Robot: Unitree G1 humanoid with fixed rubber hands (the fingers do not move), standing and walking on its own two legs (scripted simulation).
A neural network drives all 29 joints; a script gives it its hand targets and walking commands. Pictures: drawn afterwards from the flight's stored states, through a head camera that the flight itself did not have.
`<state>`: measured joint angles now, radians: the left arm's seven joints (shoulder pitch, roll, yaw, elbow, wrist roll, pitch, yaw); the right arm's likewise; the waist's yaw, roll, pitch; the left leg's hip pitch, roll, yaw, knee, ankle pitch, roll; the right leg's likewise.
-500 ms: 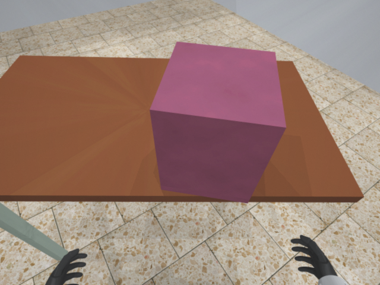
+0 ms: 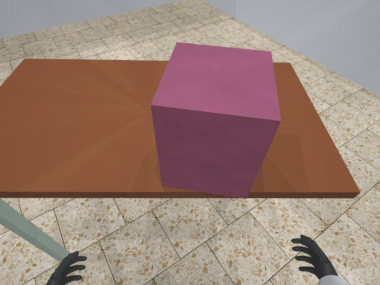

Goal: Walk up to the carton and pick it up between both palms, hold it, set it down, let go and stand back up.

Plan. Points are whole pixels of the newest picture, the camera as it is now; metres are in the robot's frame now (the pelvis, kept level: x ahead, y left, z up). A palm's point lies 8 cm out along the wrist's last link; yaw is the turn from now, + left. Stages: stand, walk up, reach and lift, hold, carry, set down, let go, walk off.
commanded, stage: stand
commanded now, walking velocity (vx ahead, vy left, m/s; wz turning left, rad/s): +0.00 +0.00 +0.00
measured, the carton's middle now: (212, 123) +0.42 -0.05 +0.11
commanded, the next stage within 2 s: walk up in 0.16 s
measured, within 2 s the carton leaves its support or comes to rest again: neither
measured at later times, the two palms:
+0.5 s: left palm out of the picture +0.12 +0.28 -0.09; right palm out of the picture +0.11 -0.32 -0.06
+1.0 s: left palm out of the picture +0.06 +0.22 -0.08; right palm out of the picture +0.09 -0.44 -0.10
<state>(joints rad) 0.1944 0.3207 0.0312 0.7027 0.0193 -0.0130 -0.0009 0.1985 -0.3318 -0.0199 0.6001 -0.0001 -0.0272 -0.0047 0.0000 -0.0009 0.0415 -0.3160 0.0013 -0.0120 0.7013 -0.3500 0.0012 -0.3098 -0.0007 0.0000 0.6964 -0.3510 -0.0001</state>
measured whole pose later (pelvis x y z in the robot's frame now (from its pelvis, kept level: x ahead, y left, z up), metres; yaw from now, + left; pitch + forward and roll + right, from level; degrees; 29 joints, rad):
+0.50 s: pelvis -0.01 -0.02 +0.00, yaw +1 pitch -3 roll +0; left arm 0.19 0.39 0.07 0.70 0.07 0.01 -0.06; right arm 0.30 -0.38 -0.04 0.62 0.00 -0.07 -0.06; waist 0.00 -0.05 0.07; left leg -0.32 0.01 -0.03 0.70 -0.34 0.00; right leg -0.40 0.00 0.00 0.95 -0.46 0.00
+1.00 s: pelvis -0.01 -0.11 -0.02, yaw +2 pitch -3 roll +1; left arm 0.28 0.42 0.09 0.70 0.03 0.00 -0.01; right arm 0.34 -0.48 -0.07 0.62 0.00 -0.04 -0.05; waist 0.00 0.05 0.13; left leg -0.45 -0.02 -0.10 1.05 -0.50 0.00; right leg -0.39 0.05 -0.07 0.81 -0.38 -0.09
